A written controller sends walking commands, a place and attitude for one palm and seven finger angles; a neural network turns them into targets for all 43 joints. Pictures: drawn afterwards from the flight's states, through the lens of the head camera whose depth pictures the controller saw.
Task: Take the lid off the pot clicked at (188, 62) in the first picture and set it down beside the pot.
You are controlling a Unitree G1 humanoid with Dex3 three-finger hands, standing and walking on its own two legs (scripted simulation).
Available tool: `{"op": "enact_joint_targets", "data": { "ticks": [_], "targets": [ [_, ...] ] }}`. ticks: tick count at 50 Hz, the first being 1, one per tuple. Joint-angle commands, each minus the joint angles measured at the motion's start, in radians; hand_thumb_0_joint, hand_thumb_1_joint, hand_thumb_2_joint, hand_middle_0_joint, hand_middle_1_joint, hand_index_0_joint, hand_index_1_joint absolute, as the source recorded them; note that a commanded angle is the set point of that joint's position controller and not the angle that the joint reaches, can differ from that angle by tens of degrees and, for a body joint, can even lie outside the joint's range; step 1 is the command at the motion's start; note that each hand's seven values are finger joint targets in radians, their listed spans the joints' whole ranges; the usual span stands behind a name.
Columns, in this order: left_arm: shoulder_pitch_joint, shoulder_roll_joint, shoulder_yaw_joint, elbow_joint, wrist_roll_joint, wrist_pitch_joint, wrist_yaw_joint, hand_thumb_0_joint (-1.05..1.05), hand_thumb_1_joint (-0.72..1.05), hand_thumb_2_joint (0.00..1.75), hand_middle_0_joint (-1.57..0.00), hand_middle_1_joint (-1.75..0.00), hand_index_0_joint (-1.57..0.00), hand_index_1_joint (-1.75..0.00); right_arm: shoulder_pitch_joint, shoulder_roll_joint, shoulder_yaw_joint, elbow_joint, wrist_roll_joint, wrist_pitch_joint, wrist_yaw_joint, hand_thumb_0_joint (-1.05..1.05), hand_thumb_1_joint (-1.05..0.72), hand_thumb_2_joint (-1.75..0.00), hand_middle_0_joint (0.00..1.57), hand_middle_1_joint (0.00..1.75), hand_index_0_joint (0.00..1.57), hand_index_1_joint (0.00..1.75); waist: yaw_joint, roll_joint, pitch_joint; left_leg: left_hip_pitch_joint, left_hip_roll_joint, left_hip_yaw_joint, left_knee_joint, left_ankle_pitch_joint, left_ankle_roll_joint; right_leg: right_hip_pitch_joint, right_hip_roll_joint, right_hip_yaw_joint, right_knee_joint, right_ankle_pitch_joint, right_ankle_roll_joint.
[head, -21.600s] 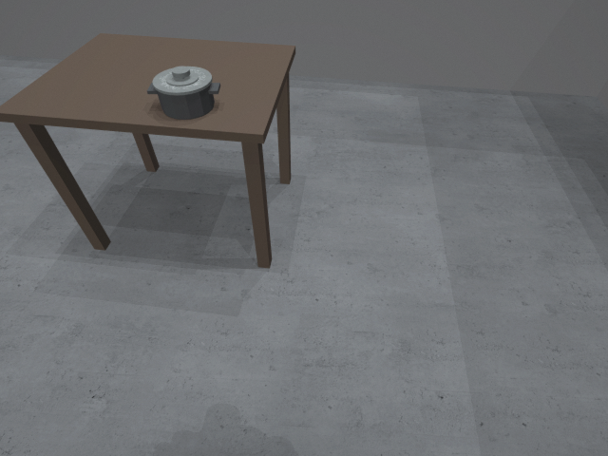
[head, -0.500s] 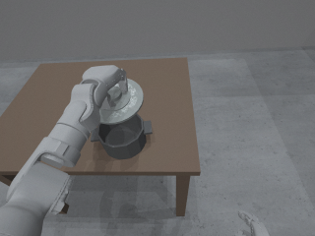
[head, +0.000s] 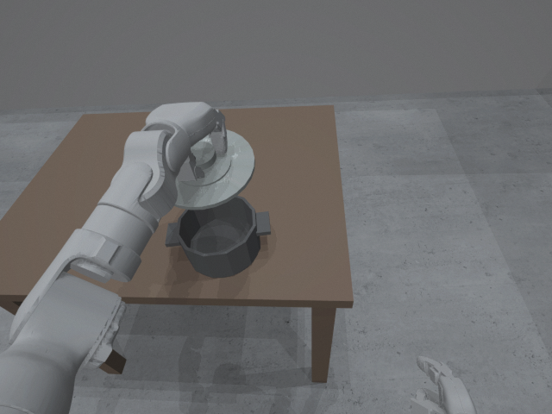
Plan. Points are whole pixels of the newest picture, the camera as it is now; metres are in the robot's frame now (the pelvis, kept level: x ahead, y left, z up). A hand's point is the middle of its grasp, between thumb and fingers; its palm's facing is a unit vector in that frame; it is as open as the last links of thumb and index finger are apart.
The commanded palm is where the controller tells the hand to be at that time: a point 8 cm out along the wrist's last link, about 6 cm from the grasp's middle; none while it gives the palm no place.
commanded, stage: move the lid sideways beside the pot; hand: left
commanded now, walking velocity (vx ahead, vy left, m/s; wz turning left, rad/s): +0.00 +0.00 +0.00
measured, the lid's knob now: (199, 155) +0.47 +0.13 +0.14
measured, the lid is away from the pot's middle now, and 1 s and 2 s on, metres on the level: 0.01 0.10 0.23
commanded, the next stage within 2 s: none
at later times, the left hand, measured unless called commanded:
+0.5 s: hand (167, 159) +0.44 +0.17 +0.16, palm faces -0.26 -0.01 -0.97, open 7.8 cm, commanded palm +0.43 +0.19 +0.24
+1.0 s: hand (125, 166) +0.43 +0.23 +0.16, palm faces -0.28 +0.00 -0.96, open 7.7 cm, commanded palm +0.42 +0.24 +0.24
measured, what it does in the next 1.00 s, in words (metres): stands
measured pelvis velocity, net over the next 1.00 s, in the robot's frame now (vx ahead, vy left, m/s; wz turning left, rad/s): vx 0.00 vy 0.01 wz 0.01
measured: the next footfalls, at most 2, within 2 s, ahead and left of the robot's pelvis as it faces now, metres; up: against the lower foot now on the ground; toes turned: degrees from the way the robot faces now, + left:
none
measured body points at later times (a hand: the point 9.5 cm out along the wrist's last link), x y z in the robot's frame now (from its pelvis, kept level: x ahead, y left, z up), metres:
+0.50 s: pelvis +0.00 +0.00 +0.00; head +0.02 -0.03 +0.45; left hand +0.45 +0.17 +0.22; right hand +0.15 -0.25 -0.12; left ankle +0.02 +0.14 -0.74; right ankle -0.02 -0.14 -0.74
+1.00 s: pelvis +0.00 +0.01 +0.00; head +0.03 -0.01 +0.45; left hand +0.44 +0.23 +0.22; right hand +0.15 -0.24 -0.12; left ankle +0.02 +0.14 -0.74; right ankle -0.02 -0.14 -0.74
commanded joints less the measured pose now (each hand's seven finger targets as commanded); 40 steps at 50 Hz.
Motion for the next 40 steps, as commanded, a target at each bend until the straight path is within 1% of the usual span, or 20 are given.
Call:
{"op": "enact_joint_targets", "data": {
  "ticks": [1, 5, 6, 8, 9, 12, 16, 17, 18, 23, 25, 26, 27, 28, 29, 32, 33, 36, 37, 40],
  "targets": [
    [-0.588, 0.255, 0.163, -0.167, 0.028, -0.014, 0.061, 0.00, 0.64, 0.97, -0.78, -1.04, -0.82, -1.06, -0.102, -0.102, -0.028, -0.127, -0.002, -0.046, -0.007, 0.00, -0.90, -0.90, 0.20, 0.30, 0.20, 0.30, 0.000, -0.131, -0.380, 0.231, -0.050, 0.009, -0.006, 0.200, 0.085, 0.059, 0.057, -0.040, -0.053, 0.359, -0.055],
    [-0.596, 0.274, 0.187, -0.235, 0.021, -0.030, 0.072, 0.00, 0.64, 0.97, -0.78, -1.04, -0.82, -1.06, -0.111, -0.099, -0.031, -0.147, -0.004, -0.055, -0.006, 0.00, -0.90, -0.90, 0.20, 0.30, 0.20, 0.30, 0.013, -0.105, -0.418, 0.243, -0.050, 0.004, -0.005, 0.226, 0.085, 0.089, 0.054, -0.036, -0.051, 0.377, -0.059],
    [-0.582, 0.310, 0.212, -0.206, 0.036, -0.030, 0.077, 0.00, 0.64, 0.97, -0.78, -1.04, -0.82, -1.06, -0.106, -0.104, -0.031, -0.137, -0.005, -0.054, -0.008, 0.00, -0.90, -0.90, 0.20, 0.30, 0.20, 0.30, 0.016, -0.106, -0.423, 0.248, -0.048, 0.005, -0.005, 0.225, 0.086, 0.089, 0.054, -0.033, -0.048, 0.374, -0.059],
    [-0.559, 0.326, 0.224, -0.189, 0.041, -0.026, 0.080, 0.00, 0.64, 0.97, -0.78, -1.04, -0.82, -1.06, -0.105, -0.106, -0.028, -0.135, -0.004, -0.048, -0.008, 0.00, -0.90, -0.90, 0.20, 0.30, 0.20, 0.30, 0.020, -0.110, -0.406, 0.232, -0.048, 0.007, -0.008, 0.226, 0.084, 0.092, 0.053, -0.036, -0.047, 0.380, -0.059],
    [-0.543, 0.291, 0.194, -0.162, 0.040, -0.020, 0.078, 0.00, 0.64, 0.97, -0.78, -1.04, -0.82, -1.06, -0.109, -0.104, -0.028, -0.138, -0.001, -0.045, -0.008, 0.00, -0.90, -0.90, 0.20, 0.30, 0.20, 0.30, 0.014, -0.104, -0.377, 0.219, -0.046, 0.008, -0.012, 0.208, 0.082, 0.074, 0.053, -0.038, -0.050, 0.359, -0.058],
    [-0.543, 0.288, 0.184, -0.115, 0.037, -0.008, 0.068, 0.00, 0.64, 0.97, -0.78, -1.04, -0.82, -1.06, -0.100, -0.113, -0.031, -0.129, 0.004, -0.037, -0.011, 0.00, -0.90, -0.90, 0.20, 0.30, 0.20, 0.30, 0.004, -0.126, -0.341, 0.202, -0.045, 0.012, -0.016, 0.168, 0.082, 0.050, 0.056, -0.039, -0.060, 0.316, -0.055],
    [-0.619, 0.307, 0.181, -0.216, 0.041, -0.040, 0.050, 0.00, 0.64, 0.97, -0.78, -1.04, -0.82, -1.06, -0.096, -0.112, -0.035, -0.145, 0.001, -0.055, -0.018, 0.00, -0.90, -0.90, 0.20, 0.30, 0.20, 0.30, -0.006, -0.074, -0.435, 0.268, -0.051, 0.004, -0.004, 0.202, 0.089, 0.063, 0.057, -0.032, -0.056, 0.341, -0.057],
    [-0.631, 0.283, 0.160, -0.221, 0.035, -0.047, 0.047, 0.00, 0.64, 0.97, -0.78, -1.04, -0.82, -1.06, -0.090, -0.108, -0.038, -0.143, 0.001, -0.058, -0.019, 0.00, -0.90, -0.90, 0.20, 0.30, 0.20, 0.30, -0.014, -0.063, -0.431, 0.280, -0.050, 0.002, 0.002, 0.211, 0.089, 0.048, 0.059, -0.037, -0.054, 0.344, -0.059],
    [-0.638, 0.301, 0.175, -0.241, 0.034, -0.057, 0.044, 0.00, 0.64, 0.97, -0.78, -1.04, -0.82, -1.06, -0.081, -0.110, -0.039, -0.142, 0.000, -0.063, -0.020, 0.00, -0.90, -0.90, 0.20, 0.30, 0.20, 0.30, -0.012, -0.064, -0.446, 0.290, -0.050, -0.003, 0.001, 0.225, 0.089, 0.054, 0.061, -0.038, -0.055, 0.355, -0.060],
    [-0.578, 0.388, 0.248, -0.174, 0.031, -0.081, 0.037, 0.00, 0.64, 0.97, -0.78, -1.04, -0.82, -1.06, -0.057, -0.123, -0.038, -0.128, 0.000, -0.059, -0.027, 0.00, -0.90, -0.90, 0.20, 0.30, 0.20, 0.30, -0.002, -0.095, -0.409, 0.258, -0.048, 0.001, -0.005, 0.225, 0.091, 0.063, 0.057, -0.040, -0.059, 0.366, -0.059],
    [-0.555, 0.361, 0.234, -0.162, 0.029, -0.086, 0.034, 0.00, 0.64, 0.97, -0.78, -1.04, -0.82, -1.06, -0.058, -0.123, -0.039, -0.134, 0.001, -0.058, -0.027, 0.00, -0.90, -0.90, 0.20, 0.30, 0.20, 0.30, -0.004, -0.091, -0.377, 0.241, -0.044, 0.001, -0.007, 0.234, 0.090, 0.055, 0.055, -0.043, -0.067, 0.365, -0.061],
    [-0.551, 0.411, 0.270, -0.166, 0.033, -0.089, 0.038, 0.00, 0.64, 0.97, -0.78, -1.04, -0.82, -1.06, -0.053, -0.129, -0.040, -0.130, -0.001, -0.056, -0.026, 0.00, -0.90, -0.90, 0.20, 0.30, 0.20, 0.30, 0.004, -0.101, -0.388, 0.245, -0.043, 0.003, -0.006, 0.237, 0.090, 0.068, 0.054, -0.041, -0.063, 0.373, -0.059],
    [-0.532, 0.400, 0.254, -0.134, 0.039, -0.087, 0.038, 0.00, 0.64, 0.97, -0.78, -1.04, -0.82, -1.06, -0.057, -0.130, -0.038, -0.131, 0.002, -0.051, -0.024, 0.00, -0.90, -0.90, 0.20, 0.30, 0.20, 0.30, 0.002, -0.083, -0.370, 0.232, -0.044, 0.002, -0.005, 0.235, 0.088, 0.057, 0.054, -0.041, -0.060, 0.367, -0.061],
    [-0.538, 0.415, 0.269, -0.158, 0.042, -0.092, 0.039, 0.00, 0.64, 0.97, -0.78, -1.04, -0.82, -1.06, -0.056, -0.130, -0.039, -0.134, 0.001, -0.048, -0.022, 0.00, -0.90, -0.90, 0.20, 0.30, 0.20, 0.30, 0.007, -0.087, -0.386, 0.239, -0.044, -0.001, -0.006, 0.238, 0.087, 0.065, 0.054, -0.041, -0.060, 0.369, -0.061],
    [-0.531, 0.396, 0.252, -0.170, 0.041, -0.093, 0.036, 0.00, 0.64, 0.97, -0.78, -1.04, -0.82, -1.06, -0.060, -0.127, -0.041, -0.142, 0.001, -0.049, -0.022, 0.00, -0.90, -0.90, 0.20, 0.30, 0.20, 0.30, 0.004, -0.070, -0.390, 0.248, -0.043, 0.003, -0.003, 0.250, 0.088, 0.064, 0.054, -0.040, -0.060, 0.377, -0.062],
    [-0.528, 0.415, 0.264, -0.221, 0.037, -0.101, 0.029, 0.00, 0.64, 0.97, -0.78, -1.04, -0.82, -1.06, -0.058, -0.131, -0.047, -0.152, 0.000, -0.048, -0.017, 0.00, -0.90, -0.90, 0.20, 0.30, 0.20, 0.30, 0.004, -0.056, -0.426, 0.265, -0.041, -0.002, 0.001, 0.281, 0.088, 0.081, 0.053, -0.040, -0.057, 0.397, -0.061],
    [-0.507, 0.447, 0.295, -0.212, 0.039, -0.102, 0.028, 0.00, 0.64, 0.97, -0.78, -1.04, -0.82, -1.06, -0.058, -0.133, -0.046, -0.153, 0.000, -0.048, -0.017, 0.00, -0.90, -0.90, 0.20, 0.30, 0.20, 0.30, 0.010, -0.069, -0.430, 0.265, -0.045, -0.003, 0.006, 0.289, 0.091, 0.087, 0.054, -0.038, -0.058, 0.405, -0.061],
    [-0.484, 0.447, 0.292, -0.221, 0.032, -0.107, 0.013, 0.00, 0.64, 0.97, -0.78, -1.04, -0.82, -1.06, -0.055, -0.138, -0.048, -0.154, 0.002, -0.042, -0.016, 0.00, -0.90, -0.90, 0.20, 0.30, 0.20, 0.30, 0.001, -0.072, -0.418, 0.263, -0.044, -0.001, 0.010, 0.308, 0.090, 0.082, 0.055, -0.042, -0.059, 0.420, -0.059],
    [-0.490, 0.439, 0.279, -0.255, 0.027, -0.110, 0.010, 0.00, 0.64, 0.97, -0.78, -1.04, -0.82, -1.06, -0.059, -0.136, -0.050, -0.161, 0.003, -0.041, -0.013, 0.00, -0.90, -0.90, 0.20, 0.30, 0.20, 0.30, 0.000, -0.044, -0.421, 0.273, -0.041, -0.001, 0.009, 0.311, 0.089, 0.076, 0.054, -0.041, -0.060, 0.414, -0.059],
    [-0.460, 0.444, 0.285, -0.235, 0.018, -0.110, 0.000, 0.00, 0.64, 0.97, -0.78, -1.04, -0.82, -1.06, -0.054, -0.141, -0.051, -0.161, 0.005, -0.039, -0.014, 0.00, -0.90, -0.90, 0.20, 0.30, 0.20, 0.30, -0.006, -0.054, -0.388, 0.260, -0.042, -0.003, 0.011, 0.298, 0.091, 0.061, 0.059, -0.044, -0.074, 0.395, -0.060]
  ]
}}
